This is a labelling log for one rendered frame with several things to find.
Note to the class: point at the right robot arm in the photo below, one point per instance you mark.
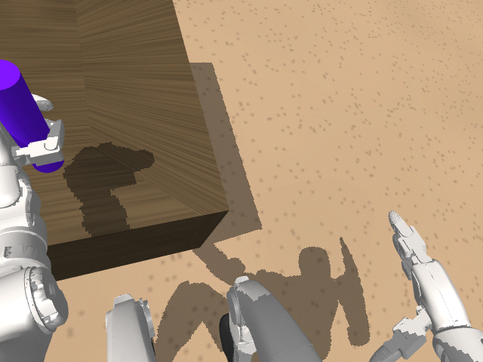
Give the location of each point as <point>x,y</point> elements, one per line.
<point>459,344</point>

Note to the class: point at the left robot arm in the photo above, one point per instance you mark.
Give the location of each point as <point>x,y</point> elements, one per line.
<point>31,304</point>

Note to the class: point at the right robot foot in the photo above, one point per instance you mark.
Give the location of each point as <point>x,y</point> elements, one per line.
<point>226,338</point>

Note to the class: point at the right robot hand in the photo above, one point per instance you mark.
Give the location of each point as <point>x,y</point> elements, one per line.
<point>439,303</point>

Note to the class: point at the left robot hand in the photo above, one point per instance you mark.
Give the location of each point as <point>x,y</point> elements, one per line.
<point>40,152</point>

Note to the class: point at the can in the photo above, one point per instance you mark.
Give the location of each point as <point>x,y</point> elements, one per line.
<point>20,114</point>

